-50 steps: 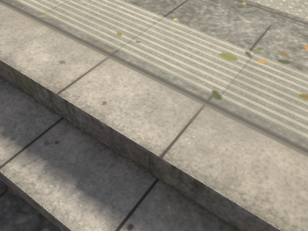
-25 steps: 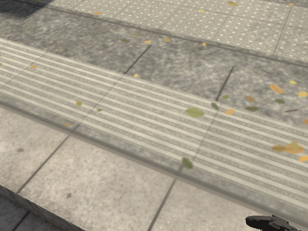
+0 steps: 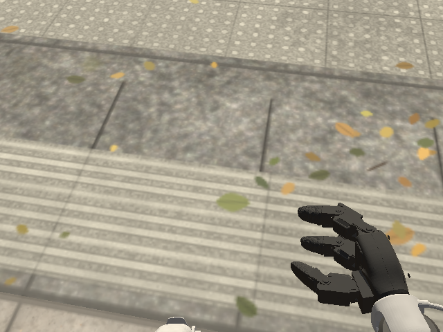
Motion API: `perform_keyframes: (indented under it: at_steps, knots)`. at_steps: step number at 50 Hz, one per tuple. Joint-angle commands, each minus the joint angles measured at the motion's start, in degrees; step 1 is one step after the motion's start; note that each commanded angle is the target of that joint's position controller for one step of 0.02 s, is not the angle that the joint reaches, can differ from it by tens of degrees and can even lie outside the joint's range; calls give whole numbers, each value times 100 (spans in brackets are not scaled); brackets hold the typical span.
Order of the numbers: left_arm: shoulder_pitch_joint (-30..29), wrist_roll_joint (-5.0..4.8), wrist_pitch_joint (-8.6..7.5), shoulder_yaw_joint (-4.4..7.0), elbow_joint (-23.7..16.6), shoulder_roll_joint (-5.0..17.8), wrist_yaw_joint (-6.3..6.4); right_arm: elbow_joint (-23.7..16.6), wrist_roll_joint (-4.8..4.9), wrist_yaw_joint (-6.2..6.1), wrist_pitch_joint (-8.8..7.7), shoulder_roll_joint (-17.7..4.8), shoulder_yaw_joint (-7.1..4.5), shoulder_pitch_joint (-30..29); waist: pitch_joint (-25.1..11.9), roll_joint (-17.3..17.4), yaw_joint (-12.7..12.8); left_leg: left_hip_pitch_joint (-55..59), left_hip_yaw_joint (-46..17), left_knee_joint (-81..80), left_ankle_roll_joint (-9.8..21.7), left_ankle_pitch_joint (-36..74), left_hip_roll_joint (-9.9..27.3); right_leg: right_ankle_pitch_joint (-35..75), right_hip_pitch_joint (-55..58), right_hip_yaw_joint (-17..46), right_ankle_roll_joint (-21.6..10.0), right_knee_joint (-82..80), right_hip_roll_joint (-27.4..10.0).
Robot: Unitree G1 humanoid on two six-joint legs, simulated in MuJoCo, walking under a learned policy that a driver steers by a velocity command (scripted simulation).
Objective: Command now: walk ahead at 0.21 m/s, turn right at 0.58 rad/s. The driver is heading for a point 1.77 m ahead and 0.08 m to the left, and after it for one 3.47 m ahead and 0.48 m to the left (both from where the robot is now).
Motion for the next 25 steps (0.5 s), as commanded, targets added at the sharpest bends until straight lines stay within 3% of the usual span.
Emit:
perform_keyframes:
  at_steps: [1,2,3,4,6,7,8,10,12,14,16,19,23,25]
  knots:
    - [80,25,-355,334,-1002,679,-224,312,-167,-46,184,-1932,-821,2086,-3279,2326,-556,5977,-5414,-4873,1326,6579,2230,-503,-2717,-33,540,5094,912]
    - [50,30,-157,214,-917,338,-238,463,127,87,234,-1396,-765,1351,-2125,1213,-257,4823,-4427,-4911,1310,4863,1879,-215,-2965,-1032,661,5510,604]
    - [-92,98,33,125,-1001,214,-229,540,275,116,219,-847,-659,886,-1337,419,33,3956,-3597,-4750,1145,2878,1742,101,-3331,-1309,573,5634,197]
    - [-429,35,188,133,-1128,316,-212,765,305,80,215,-652,-639,625,-691,347,191,3098,-2740,-4702,947,1299,1536,259,-3365,-1483,394,5744,-146]
    - [-1123,0,263,126,-1532,614,-177,1191,215,-11,160,-568,-630,824,-216,456,82,2616,-1872,-5146,848,657,1367,411,-3581,-1509,-94,6007,-371]
    - [-1295,-8,269,107,-1620,623,-141,1397,192,-47,135,-573,-658,1025,-137,331,42,2676,-1438,-5234,818,845,1299,595,-3685,-1458,-270,5819,-382]
    - [-1461,68,235,53,-1811,552,-117,1575,184,-63,157,-587,-682,1267,-117,225,56,2879,-1045,-5261,738,1105,1232,964,-3959,-1407,-332,5403,-457]
    - [-1867,101,198,-10,-2005,497,-89,1746,138,-130,224,-455,-674,1454,-84,108,-59,3080,-475,-5491,683,1963,1072,1337,-4028,-1268,-271,4333,-451]
    - [-2126,152,206,-69,-2166,551,-24,1840,144,-199,304,-913,-795,1537,-80,332,-55,3464,102,-5821,858,2790,817,1182,-4008,-1723,-8,2780,-389]
    - [-2141,192,205,26,-2058,839,-48,1696,56,-194,197,-1269,-880,1400,-574,204,-167,4068,9,-6050,1089,3744,1188,1296,-3635,-1776,181,2174,-566]
    - [-2338,188,242,15,-2121,812,-75,1694,137,-199,209,-1492,-945,1449,-622,210,-268,4305,-29,-6242,1156,3109,1318,1222,-3464,-1731,202,1529,-737]
    - [-2796,129,277,41,-2238,830,-109,1687,207,-182,338,-1621,-995,1578,-354,384,-532,4455,-133,-6553,1144,1604,1358,988,-3193,-1928,115,455,-830]
    - [-3093,115,265,90,-2298,817,-134,1760,243,-96,531,-1605,-1016,1844,-179,518,-791,4944,-354,-6409,1149,888,1354,404,-2942,-2230,32,-708,-796]
    - [-2959,108,231,107,-2240,746,-169,1793,289,-55,601,-1570,-997,1751,-245,486,-671,5003,-267,-6092,1047,948,1226,566,-2454,-2391,-76,-1645,-702]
